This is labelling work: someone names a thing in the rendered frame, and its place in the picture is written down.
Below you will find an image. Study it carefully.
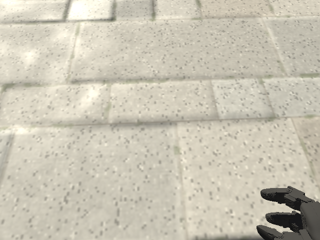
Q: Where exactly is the right robot hand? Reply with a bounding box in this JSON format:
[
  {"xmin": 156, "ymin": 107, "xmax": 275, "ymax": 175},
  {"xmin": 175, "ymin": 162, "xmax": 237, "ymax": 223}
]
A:
[{"xmin": 256, "ymin": 186, "xmax": 320, "ymax": 240}]

